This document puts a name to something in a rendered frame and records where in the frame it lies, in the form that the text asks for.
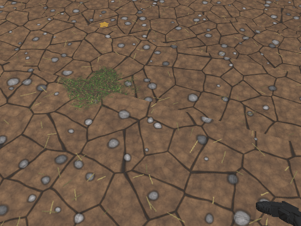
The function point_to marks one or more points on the right robot hand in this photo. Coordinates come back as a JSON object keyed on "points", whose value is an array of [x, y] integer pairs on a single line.
{"points": [[282, 210]]}

